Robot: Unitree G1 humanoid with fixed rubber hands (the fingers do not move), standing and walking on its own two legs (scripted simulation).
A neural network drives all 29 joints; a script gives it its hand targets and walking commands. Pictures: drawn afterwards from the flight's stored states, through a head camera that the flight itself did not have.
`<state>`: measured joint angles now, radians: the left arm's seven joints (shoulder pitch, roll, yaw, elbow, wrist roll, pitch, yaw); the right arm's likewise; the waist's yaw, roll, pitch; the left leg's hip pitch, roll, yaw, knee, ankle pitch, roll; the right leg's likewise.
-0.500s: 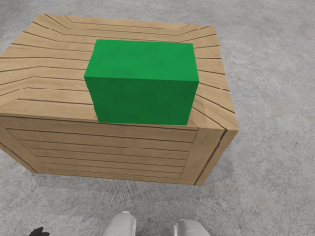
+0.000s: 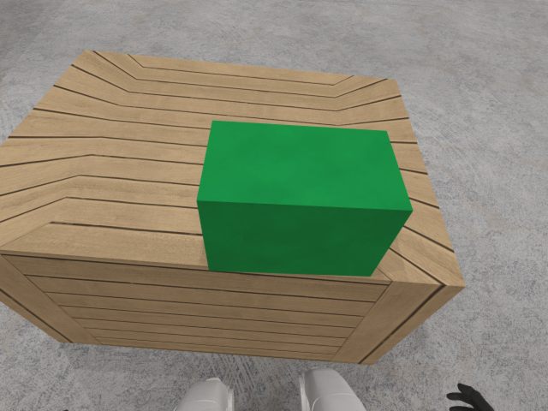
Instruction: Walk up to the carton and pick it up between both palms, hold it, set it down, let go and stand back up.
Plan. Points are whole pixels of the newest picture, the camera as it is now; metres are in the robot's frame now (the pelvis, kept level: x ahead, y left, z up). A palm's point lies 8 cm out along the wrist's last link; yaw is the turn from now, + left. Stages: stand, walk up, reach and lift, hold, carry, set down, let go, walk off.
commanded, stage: walk up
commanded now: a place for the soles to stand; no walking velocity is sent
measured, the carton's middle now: (295, 202) +0.46 -0.04 +0.00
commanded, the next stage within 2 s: none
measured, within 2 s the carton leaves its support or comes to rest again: neither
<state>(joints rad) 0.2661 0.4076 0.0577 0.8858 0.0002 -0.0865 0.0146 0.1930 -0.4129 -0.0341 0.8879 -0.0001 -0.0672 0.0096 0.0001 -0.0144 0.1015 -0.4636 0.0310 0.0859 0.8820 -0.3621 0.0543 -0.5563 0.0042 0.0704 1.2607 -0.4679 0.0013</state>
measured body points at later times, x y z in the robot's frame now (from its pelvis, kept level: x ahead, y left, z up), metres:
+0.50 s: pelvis +0.04 -0.01 +0.00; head +0.08 +0.00 +0.45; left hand +0.10 +0.32 -0.12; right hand +0.13 -0.34 -0.10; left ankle +0.07 +0.09 -0.69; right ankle +0.08 -0.16 -0.69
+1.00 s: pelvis +0.03 -0.02 +0.00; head +0.07 -0.02 +0.45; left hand +0.11 +0.31 -0.12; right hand +0.11 -0.35 -0.10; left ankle +0.07 +0.09 -0.69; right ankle +0.05 -0.16 -0.68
